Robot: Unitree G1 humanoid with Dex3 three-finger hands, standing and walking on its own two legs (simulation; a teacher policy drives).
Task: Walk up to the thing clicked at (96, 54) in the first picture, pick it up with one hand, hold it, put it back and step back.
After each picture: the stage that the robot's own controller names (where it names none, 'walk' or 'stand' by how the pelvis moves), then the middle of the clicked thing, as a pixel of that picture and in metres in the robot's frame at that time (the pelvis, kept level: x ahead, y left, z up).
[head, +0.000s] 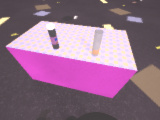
stand; (96, 44) +0.68 -0.01 +0.06
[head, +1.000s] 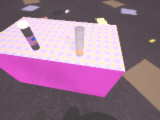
walk; (79, 43) +0.58 +0.16 +0.09
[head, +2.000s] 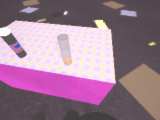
stand; (65, 51) +0.47 +0.23 +0.09
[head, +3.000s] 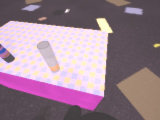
stand; (50, 59) +0.39 +0.30 +0.09
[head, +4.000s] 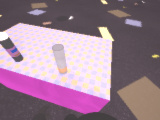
stand; (60, 61) +0.40 +0.25 +0.07
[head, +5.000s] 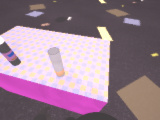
stand; (57, 64) +0.39 +0.26 +0.06
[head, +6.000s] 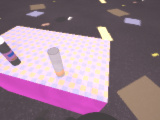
stand; (57, 64) +0.38 +0.26 +0.06
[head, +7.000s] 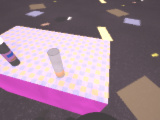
stand; (57, 65) +0.38 +0.26 +0.06
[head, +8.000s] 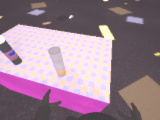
rise first; (58, 63) +0.38 +0.26 +0.07
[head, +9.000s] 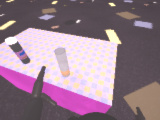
go down; (63, 64) +0.39 +0.25 +0.07
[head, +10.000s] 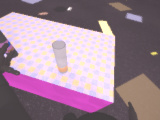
go down; (61, 59) +0.39 +0.22 +0.08
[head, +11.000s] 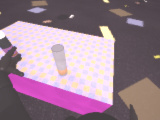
approach; (60, 62) +0.39 +0.23 +0.08
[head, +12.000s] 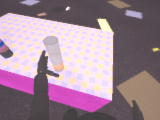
close; (55, 56) +0.39 +0.24 +0.12
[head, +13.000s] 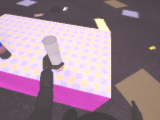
lift; (55, 56) +0.40 +0.24 +0.12
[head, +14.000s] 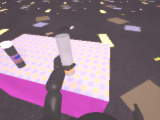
lift; (66, 57) +0.35 +0.17 +0.21
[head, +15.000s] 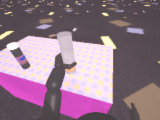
hold; (68, 55) +0.35 +0.17 +0.23
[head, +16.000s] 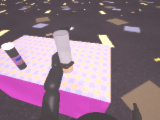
hold; (65, 54) +0.34 +0.18 +0.24
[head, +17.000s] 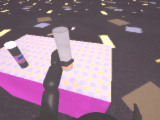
hold; (64, 52) +0.34 +0.18 +0.25
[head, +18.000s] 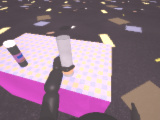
crouch; (66, 58) +0.34 +0.18 +0.20
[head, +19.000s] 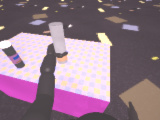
lower; (59, 45) +0.42 +0.22 +0.24
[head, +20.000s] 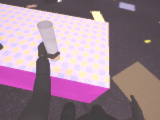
lower; (51, 44) +0.46 +0.25 +0.14
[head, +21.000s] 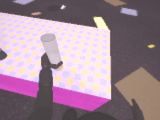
lower; (54, 55) +0.40 +0.24 +0.12
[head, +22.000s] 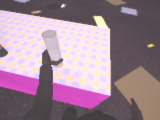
lower; (54, 52) +0.42 +0.24 +0.12
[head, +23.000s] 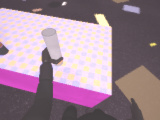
lower; (54, 50) +0.43 +0.24 +0.13
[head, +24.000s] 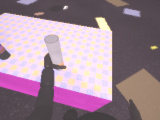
open; (56, 55) +0.40 +0.24 +0.12
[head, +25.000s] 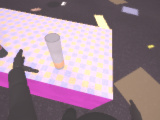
sink last; (56, 54) +0.40 +0.23 +0.11
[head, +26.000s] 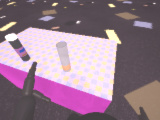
sink last; (64, 58) +0.43 +0.25 +0.10
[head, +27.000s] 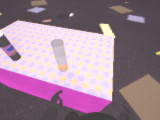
stand; (60, 57) +0.41 +0.24 +0.10
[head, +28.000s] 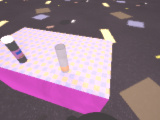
stand; (63, 60) +0.44 +0.25 +0.07
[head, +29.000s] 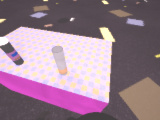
stand; (60, 62) +0.41 +0.25 +0.06
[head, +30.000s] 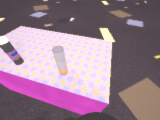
stand; (61, 62) +0.40 +0.25 +0.06
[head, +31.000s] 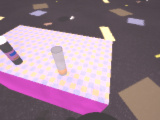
stand; (60, 62) +0.40 +0.25 +0.06
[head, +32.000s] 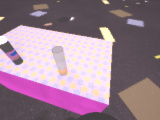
stand; (60, 62) +0.40 +0.25 +0.06
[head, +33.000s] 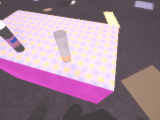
walk; (64, 49) +0.46 +0.22 +0.09
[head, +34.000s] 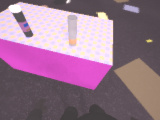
walk; (72, 32) +0.66 +0.22 +0.08
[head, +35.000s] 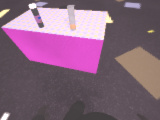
walk; (71, 18) +0.97 +0.32 +0.09
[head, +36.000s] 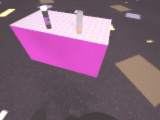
stand; (79, 23) +1.01 +0.22 +0.07
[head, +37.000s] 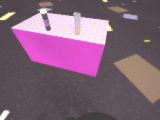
stand; (77, 24) +1.05 +0.24 +0.06
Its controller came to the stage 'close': yes
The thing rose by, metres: 0.21
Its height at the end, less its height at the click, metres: +0.00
